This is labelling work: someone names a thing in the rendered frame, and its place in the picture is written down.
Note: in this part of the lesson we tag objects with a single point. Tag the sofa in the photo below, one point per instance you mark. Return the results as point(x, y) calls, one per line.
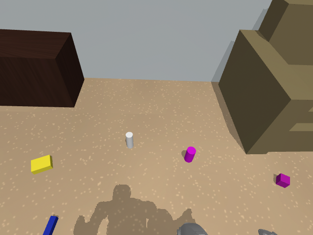
point(267, 83)

